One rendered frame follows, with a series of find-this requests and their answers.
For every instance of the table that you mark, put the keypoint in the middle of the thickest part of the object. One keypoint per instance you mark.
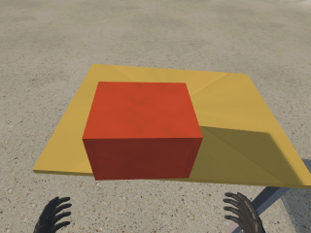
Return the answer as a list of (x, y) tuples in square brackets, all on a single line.
[(242, 143)]

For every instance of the carton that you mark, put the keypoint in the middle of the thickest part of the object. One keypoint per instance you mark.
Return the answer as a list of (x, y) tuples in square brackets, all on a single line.
[(141, 131)]

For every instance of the left robot hand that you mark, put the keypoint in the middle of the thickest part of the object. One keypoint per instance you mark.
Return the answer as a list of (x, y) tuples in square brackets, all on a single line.
[(47, 220)]

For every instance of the right robot hand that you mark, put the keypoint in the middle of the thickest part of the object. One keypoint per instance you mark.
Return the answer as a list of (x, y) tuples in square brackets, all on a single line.
[(248, 219)]

